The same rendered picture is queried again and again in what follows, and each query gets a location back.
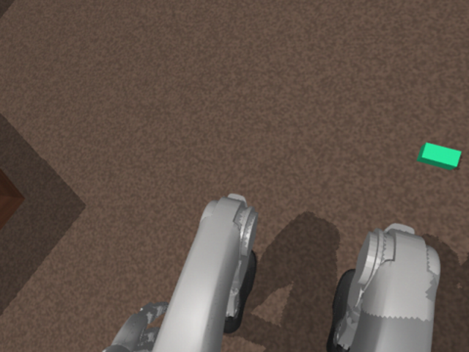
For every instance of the left robot hand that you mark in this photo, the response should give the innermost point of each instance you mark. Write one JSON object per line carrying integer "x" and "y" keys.
{"x": 133, "y": 334}

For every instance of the left robot foot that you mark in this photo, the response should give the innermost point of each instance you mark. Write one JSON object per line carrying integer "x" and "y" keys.
{"x": 233, "y": 323}

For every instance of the right robot foot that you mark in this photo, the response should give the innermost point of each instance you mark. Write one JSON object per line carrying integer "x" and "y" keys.
{"x": 339, "y": 310}

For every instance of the small box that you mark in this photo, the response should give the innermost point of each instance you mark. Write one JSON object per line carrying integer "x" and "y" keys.
{"x": 439, "y": 156}

